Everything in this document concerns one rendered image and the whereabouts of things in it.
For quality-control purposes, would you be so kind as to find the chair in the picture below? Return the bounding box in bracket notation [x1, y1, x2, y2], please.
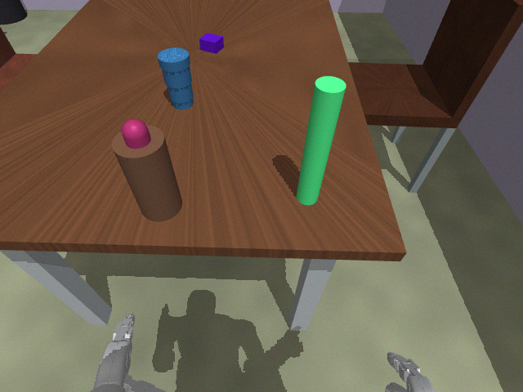
[0, 27, 37, 93]
[348, 0, 523, 193]

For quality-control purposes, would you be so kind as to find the right robot hand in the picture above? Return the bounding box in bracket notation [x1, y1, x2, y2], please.
[385, 352, 435, 392]

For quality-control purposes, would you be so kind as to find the table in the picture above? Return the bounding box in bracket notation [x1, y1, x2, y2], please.
[0, 0, 407, 331]

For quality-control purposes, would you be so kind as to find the left robot hand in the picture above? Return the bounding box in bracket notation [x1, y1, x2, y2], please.
[94, 313, 166, 392]

